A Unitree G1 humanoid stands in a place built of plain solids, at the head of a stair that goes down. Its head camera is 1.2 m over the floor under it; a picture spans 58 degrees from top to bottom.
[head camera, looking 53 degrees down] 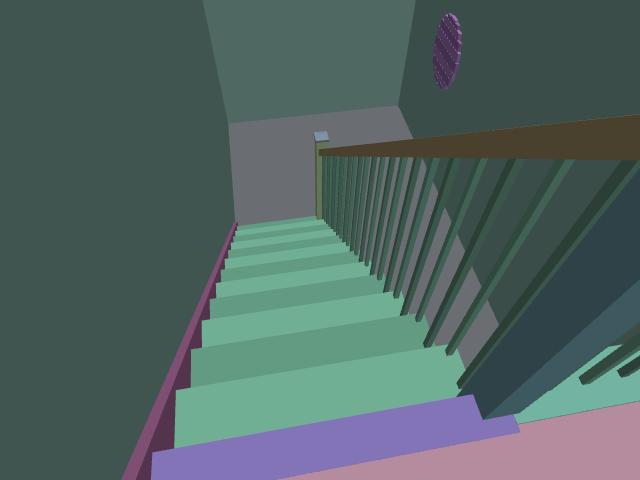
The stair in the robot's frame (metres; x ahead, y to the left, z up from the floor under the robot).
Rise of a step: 0.20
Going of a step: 0.23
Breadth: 0.94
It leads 10 degrees to the left of straight ahead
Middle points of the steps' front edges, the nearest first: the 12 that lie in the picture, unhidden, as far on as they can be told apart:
0.30 0.00 0.00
0.53 0.00 -0.20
0.75 0.04 -0.40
0.98 0.08 -0.60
1.20 0.11 -0.80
1.42 0.15 -1.00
1.64 0.19 -1.20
1.86 0.23 -1.40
2.08 0.27 -1.60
2.31 0.31 -1.79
2.53 0.34 -1.99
2.75 0.38 -2.19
